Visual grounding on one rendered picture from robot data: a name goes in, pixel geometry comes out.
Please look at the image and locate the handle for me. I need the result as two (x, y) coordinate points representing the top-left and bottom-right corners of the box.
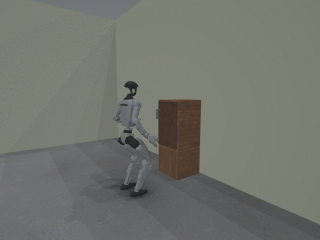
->
(156, 109), (160, 119)

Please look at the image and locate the left robot upper arm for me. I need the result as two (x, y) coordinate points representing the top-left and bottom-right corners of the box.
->
(113, 99), (122, 122)

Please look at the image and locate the robot right forearm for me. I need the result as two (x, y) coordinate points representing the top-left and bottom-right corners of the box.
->
(134, 118), (151, 139)

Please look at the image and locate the right robot upper arm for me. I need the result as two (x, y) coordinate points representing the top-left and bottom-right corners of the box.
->
(131, 99), (142, 125)

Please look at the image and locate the right robot hand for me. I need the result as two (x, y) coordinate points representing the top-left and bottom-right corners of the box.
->
(148, 135), (159, 147)

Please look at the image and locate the left robot foot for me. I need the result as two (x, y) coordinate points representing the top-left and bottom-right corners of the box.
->
(120, 182), (136, 191)

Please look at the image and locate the cupboard door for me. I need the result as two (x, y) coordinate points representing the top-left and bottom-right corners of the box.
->
(158, 101), (178, 150)

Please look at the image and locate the left robot thigh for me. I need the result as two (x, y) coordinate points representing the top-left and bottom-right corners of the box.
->
(118, 137), (140, 164)

